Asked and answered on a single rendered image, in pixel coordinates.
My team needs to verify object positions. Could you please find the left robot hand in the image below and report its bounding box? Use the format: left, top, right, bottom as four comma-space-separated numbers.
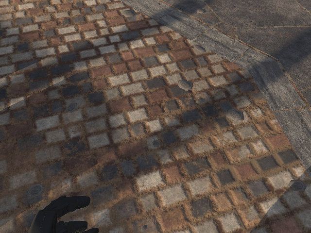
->
28, 195, 99, 233

